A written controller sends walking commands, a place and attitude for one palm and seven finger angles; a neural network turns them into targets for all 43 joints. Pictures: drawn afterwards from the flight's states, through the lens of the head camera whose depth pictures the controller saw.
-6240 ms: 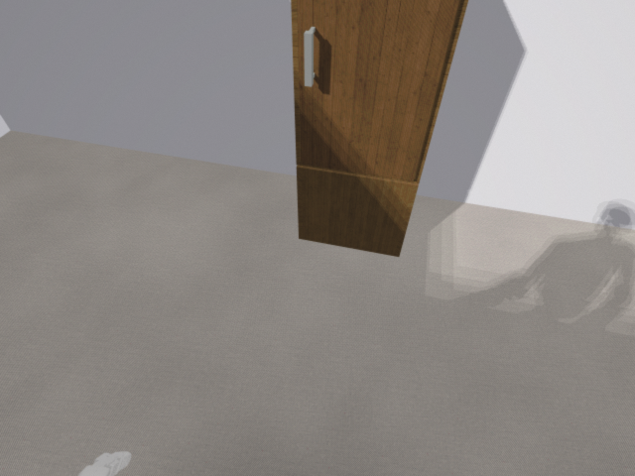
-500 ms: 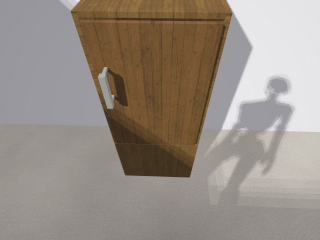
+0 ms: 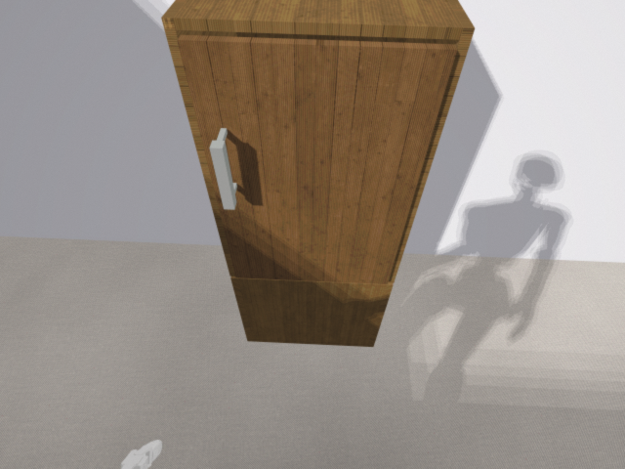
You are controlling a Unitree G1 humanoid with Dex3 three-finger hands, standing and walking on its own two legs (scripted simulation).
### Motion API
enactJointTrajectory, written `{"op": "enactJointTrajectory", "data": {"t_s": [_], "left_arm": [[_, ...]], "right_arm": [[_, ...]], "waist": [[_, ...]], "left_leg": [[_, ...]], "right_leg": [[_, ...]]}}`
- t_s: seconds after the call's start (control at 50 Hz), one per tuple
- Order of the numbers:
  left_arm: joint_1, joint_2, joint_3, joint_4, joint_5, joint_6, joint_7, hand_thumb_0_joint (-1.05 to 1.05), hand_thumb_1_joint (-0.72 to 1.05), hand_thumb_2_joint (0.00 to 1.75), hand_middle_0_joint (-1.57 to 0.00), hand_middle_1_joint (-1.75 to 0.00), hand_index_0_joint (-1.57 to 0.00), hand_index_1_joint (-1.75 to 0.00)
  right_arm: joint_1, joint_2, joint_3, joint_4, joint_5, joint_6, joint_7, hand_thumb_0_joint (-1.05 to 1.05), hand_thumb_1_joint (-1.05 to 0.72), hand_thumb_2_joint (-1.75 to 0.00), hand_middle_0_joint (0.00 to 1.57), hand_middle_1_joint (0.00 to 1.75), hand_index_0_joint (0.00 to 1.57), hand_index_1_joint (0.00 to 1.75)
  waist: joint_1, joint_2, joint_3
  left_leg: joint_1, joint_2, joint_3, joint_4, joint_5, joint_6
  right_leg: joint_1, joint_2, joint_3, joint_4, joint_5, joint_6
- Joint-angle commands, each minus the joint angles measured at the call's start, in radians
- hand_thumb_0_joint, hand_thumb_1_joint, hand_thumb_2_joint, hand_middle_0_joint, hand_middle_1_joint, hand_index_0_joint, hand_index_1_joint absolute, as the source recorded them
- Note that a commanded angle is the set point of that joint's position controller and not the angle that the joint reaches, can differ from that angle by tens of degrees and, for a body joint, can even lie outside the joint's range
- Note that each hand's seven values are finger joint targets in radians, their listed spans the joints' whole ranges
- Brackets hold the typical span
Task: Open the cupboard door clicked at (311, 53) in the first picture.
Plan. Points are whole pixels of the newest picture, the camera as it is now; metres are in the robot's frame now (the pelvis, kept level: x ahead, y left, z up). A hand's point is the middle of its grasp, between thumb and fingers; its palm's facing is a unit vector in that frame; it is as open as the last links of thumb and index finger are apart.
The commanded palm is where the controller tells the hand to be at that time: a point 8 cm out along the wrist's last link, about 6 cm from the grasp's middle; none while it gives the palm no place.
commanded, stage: raise the hand with hooked fingers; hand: left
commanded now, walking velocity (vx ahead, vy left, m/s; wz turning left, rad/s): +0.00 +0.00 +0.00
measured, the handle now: (226, 170) +0.58 +0.19 +0.04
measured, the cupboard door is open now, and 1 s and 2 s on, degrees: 0 0 0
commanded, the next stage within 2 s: move the hooked fingers beside the handle in 2.00 s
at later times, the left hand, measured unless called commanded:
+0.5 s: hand (159, 453) +0.15 +0.19 -0.02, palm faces +0.11 -0.99 -0.09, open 9.7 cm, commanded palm +0.14 +0.25 -0.02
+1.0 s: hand (139, 392) +0.21 +0.23 -0.01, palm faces -0.01 -1.00 -0.05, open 12.6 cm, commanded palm +0.18 +0.29 +0.02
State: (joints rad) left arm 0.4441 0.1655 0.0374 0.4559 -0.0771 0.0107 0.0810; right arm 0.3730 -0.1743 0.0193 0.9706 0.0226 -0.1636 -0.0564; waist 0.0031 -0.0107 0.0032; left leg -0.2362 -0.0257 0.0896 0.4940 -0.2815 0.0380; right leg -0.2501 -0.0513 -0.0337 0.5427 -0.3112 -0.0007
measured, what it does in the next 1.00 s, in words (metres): lowers itself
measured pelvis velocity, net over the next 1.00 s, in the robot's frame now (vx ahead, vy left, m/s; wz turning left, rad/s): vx -0.03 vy -0.01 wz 0.02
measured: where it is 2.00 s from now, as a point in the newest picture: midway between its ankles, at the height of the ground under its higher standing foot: outside the picture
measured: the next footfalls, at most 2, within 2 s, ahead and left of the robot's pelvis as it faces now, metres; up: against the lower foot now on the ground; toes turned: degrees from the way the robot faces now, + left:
none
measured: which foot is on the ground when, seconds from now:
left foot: down 0.00-1.00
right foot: down 0.00-1.00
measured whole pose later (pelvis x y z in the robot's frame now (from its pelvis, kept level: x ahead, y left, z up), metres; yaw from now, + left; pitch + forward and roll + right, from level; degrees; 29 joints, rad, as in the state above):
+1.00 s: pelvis -0.03 -0.01 -0.05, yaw +1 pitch +11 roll -2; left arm 0.20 0.33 0.33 0.20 -0.34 -0.33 -0.43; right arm 0.29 -0.29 0.00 0.58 0.05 -0.24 -0.08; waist -0.02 0.01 -0.09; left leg -0.73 0.04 0.03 0.98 -0.45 0.03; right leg -0.68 -0.01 -0.09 0.93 -0.44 -0.01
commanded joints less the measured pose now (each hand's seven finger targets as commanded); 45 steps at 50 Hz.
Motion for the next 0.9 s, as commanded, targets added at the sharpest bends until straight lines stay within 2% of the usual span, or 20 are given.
{"op": "enactJointTrajectory", "data": {"t_s": [0.0,0.02,0.04,0.08,0.1,0.12,0.14,0.18,0.26,0.32,0.34,0.38,0.44,0.5,0.56,0.64,0.72,0.8,0.84,0.88], "left_arm": [[-0.183,0.064,0.036,-0.507,-0.075,-0.146,0.001,0.0,0.76,0.84,-0.21,-0.39,-0.21,-0.39],[-0.16,0.089,0.079,-0.437,-0.072,-0.204,-0.022,0.0,0.74,0.83,-0.21,-0.4,-0.21,-0.4],[-0.022,0.087,0.124,-0.315,-0.076,-0.247,-0.062,0.0,0.71,0.82,-0.21,-0.42,-0.21,-0.42],[0.17,0.016,0.135,-0.197,-0.116,-0.372,-0.167,0.0,0.67,0.8,-0.22,-0.45,-0.22,-0.45],[0.202,0.008,0.143,-0.198,-0.142,-0.445,-0.231,0.0,0.64,0.79,-0.22,-0.47,-0.22,-0.47],[0.222,0.031,0.173,-0.204,-0.166,-0.513,-0.298,0.0,0.62,0.78,-0.22,-0.48,-0.22,-0.48],[0.238,0.071,0.221,-0.172,-0.181,-0.565,-0.373,0.0,0.6,0.77,-0.22,-0.5,-0.22,-0.5],[0.175,0.145,0.26,-0.26,-0.207,-0.627,-0.469,0.0,0.55,0.75,-0.22,-0.53,-0.22,-0.53],[-0.075,0.229,0.316,-0.539,-0.263,-0.58,-0.48,0.0,0.46,0.71,-0.23,-0.58,-0.23,-0.58],[-0.234,0.238,0.304,-0.763,-0.268,-0.625,-0.426,0.0,0.39,0.68,-0.24,-0.63,-0.24,-0.63],[-0.329,0.245,0.276,-0.822,-0.268,-0.641,-0.42,0.0,0.36,0.67,-0.24,-0.64,-0.24,-0.64],[-0.286,0.214,0.226,-0.779,-0.25,-0.647,-0.429,0.0,0.32,0.65,-0.24,-0.68,-0.24,-0.68],[-0.324,0.259,0.218,-0.638,-0.26,-0.585,-0.501,0.0,0.25,0.62,-0.25,-0.72,-0.25,-0.72],[-0.279,0.335,0.3,-0.497,-0.27,-0.444,-0.561,0.0,0.18,0.59,-0.25,-0.76,-0.25,-0.76],[-0.209,0.389,0.405,-0.45,-0.323,-0.292,-0.579,0.0,0.11,0.56,-0.26,-0.81,-0.26,-0.81],[-0.153,0.384,0.508,-0.478,-0.37,-0.288,-0.498,0.0,0.01,0.52,-0.26,-0.87,-0.26,-0.87],[-0.194,0.306,0.416,-0.52,-0.323,-0.408,-0.444,0.0,-0.08,0.48,-0.27,-0.93,-0.27,-0.93],[-0.269,0.29,0.332,-0.449,-0.291,-0.446,-0.486,0.0,-0.17,0.44,-0.28,-0.99,-0.28,-0.99],[-0.333,0.335,0.345,-0.44,-0.297,-0.435,-0.516,0.0,-0.22,0.42,-0.28,-1.02,-0.28,-1.02],[-0.379,0.392,0.387,-0.478,-0.3,-0.43,-0.527,0.0,-0.27,0.4,-0.28,-1.05,-0.28,-1.05]], "right_arm": [[-0.16,-0.201,-0.073,-0.274,0.01,-0.171,-0.018,0.0,-0.9,-0.9,0.2,0.3,0.2,0.3],[-0.161,-0.206,-0.079,-0.29,-0.003,-0.173,-0.018,0.0,-0.9,-0.9,0.2,0.3,0.2,0.3],[-0.164,-0.207,-0.09,-0.32,-0.006,-0.168,-0.006,0.0,-0.9,-0.9,0.2,0.3,0.2,0.3],[-0.205,-0.19,-0.103,-0.383,-0.016,-0.156,0.017,0.0,-0.9,-0.9,0.2,0.3,0.2,0.3],[-0.222,-0.19,-0.111,-0.411,-0.02,-0.153,0.031,0.0,-0.9,-0.9,0.2,0.3,0.2,0.3],[-0.236,-0.194,-0.12,-0.441,-0.02,-0.149,0.042,0.0,-0.9,-0.9,0.2,0.3,0.2,0.3],[-0.231,-0.202,-0.129,-0.47,-0.014,-0.143,0.06,0.0,-0.9,-0.9,0.2,0.3,0.2,0.3],[-0.264,-0.209,-0.129,-0.541,-0.009,-0.142,0.072,0.0,-0.9,-0.9,0.2,0.3,0.2,0.3],[-0.254,-0.21,-0.118,-0.633,-0.003,-0.124,0.046,0.0,-0.9,-0.9,0.2,0.3,0.2,0.3],[-0.194,-0.189,-0.103,-0.612,-0.008,-0.124,0.022,0.0,-0.9,-0.9,0.2,0.3,0.2,0.3],[-0.18,-0.195,-0.095,-0.598,-0.014,-0.126,0.011,0.0,-0.9,-0.9,0.2,0.3,0.2,0.3],[-0.161,-0.193,-0.089,-0.565,-0.007,-0.131,-0.005,0.0,-0.9,-0.9,0.2,0.3,0.2,0.3],[-0.168,-0.217,-0.069,-0.532,0.009,-0.136,-0.025,0.0,-0.9,-0.9,0.2,0.3,0.2,0.3],[-0.178,-0.222,-0.062,-0.536,0.025,-0.127,-0.039,0.0,-0.9,-0.9,0.2,0.3,0.2,0.3],[-0.204,-0.213,-0.049,-0.588,0.03,-0.103,-0.041,0.0,-0.9,-0.9,0.2,0.3,0.2,0.3],[-0.208,-0.179,-0.051,-0.592,0.019,-0.103,-0.029,0.0,-0.9,-0.9,0.2,0.3,0.2,0.3],[-0.165,-0.19,-0.066,-0.557,0.011,-0.126,-0.01,0.0,-0.9,-0.9,0.2,0.3,0.2,0.3],[-0.129,-0.227,-0.07,-0.54,0.02,-0.138,-0.012,0.0,-0.9,-0.9,0.2,0.3,0.2,0.3],[-0.125,-0.244,-0.07,-0.544,0.025,-0.143,-0.022,0.0,-0.9,-0.9,0.2,0.3,0.2,0.3],[-0.123,-0.246,-0.068,-0.545,0.027,-0.146,-0.031,0.0,-0.9,-0.9,0.2,0.3,0.2,0.3]], "waist": [[-0.059,0.05,-0.043],[-0.059,-0.054,-0.003],[-0.018,-0.083,0.014],[0.04,-0.25,-0.018],[0.054,-0.262,-0.056],[0.068,-0.248,-0.095],[0.088,-0.136,-0.123],[0.087,-0.023,-0.214],[0.056,0.103,-0.341],[-0.007,0.163,-0.384],[-0.047,0.122,-0.369],[-0.07,0.11,-0.325],[-0.095,0.093,-0.241],[-0.057,0.04,-0.272],[0.022,0.017,-0.364],[0.064,-0.045,-0.39],[0.015,0.0,-0.319],[-0.034,0.007,-0.239],[-0.034,0.024,-0.229],[-0.018,0.078,-0.295]], "left_leg": [[-0.03,0.057,-0.141,-0.016,0.158,-0.042],[-0.104,0.042,-0.14,0.031,0.117,-0.037],[-0.168,0.032,-0.129,0.073,0.113,-0.04],[-0.29,0.025,-0.104,0.177,0.091,-0.049],[-0.347,0.015,-0.091,0.231,0.082,-0.052],[-0.388,0.007,-0.077,0.279,0.086,-0.056],[-0.399,-0.005,-0.07,0.32,0.121,-0.064],[-0.441,-0.012,-0.05,0.39,0.112,-0.055],[-0.473,-0.009,-0.052,0.46,0.018,-0.029],[-0.429,0.017,-0.085,0.512,0.025,-0.013],[-0.451,0.025,-0.099,0.546,0.015,-0.007],[-0.474,0.037,-0.103,0.56,-0.017,-0.003],[-0.548,0.043,-0.117,0.58,-0.068,-0.001],[-0.581,0.037,-0.106,0.547,-0.075,0.001],[-0.556,0.024,-0.104,0.504,-0.001,-0.005],[-0.525,0.028,-0.118,0.456,0.071,-0.02],[-0.459,0.029,-0.108,0.4,0.066,-0.017],[-0.436,0.028,-0.112,0.377,-0.01,-0.008],[-0.424,0.027,-0.115,0.363,-0.043,-0.006],[-0.365,0.029,-0.118,0.332,-0.036,-0.005]], "right_leg": [[-0.157,0.041,-0.074,-0.008,0.068,-0.019],[-0.202,0.047,-0.085,0.003,0.051,-0.019],[-0.225,0.051,-0.091,0.03,0.034,-0.025],[-0.315,0.067,-0.105,0.147,0.002,-0.029],[-0.334,0.065,-0.095,0.202,0.023,-0.031],[-0.332,0.061,-0.081,0.247,0.06,-0.035],[-0.318,0.055,-0.06,0.297,0.119,-0.049],[-0.336,0.043,-0.026,0.356,0.138,-0.049],[-0.39,0.049,0.041,0.367,-0.006,-0.032],[-0.43,0.057,0.061,0.364,-0.006,-0.028],[-0.458,0.064,0.075,0.37,-0.012,-0.023],[-0.485,0.065,0.088,0.344,-0.06,-0.025],[-0.499,0.071,0.109,0.311,-0.133,-0.021],[-0.407,0.046,0.144,0.247,-0.179,-0.004],[-0.242,0.019,0.158,0.223,-0.086,0.011],[-0.168,0.015,0.129,0.238,0.077,0.026],[-0.286,0.047,0.053,0.259,0.052,0.012],[-0.384,0.06,0.028,0.238,-0.075,-0.003],[-0.39,0.064,0.03,0.226,-0.129,-0.01],[-0.352,0.063,0.017,0.227,-0.108,-0.016]]}}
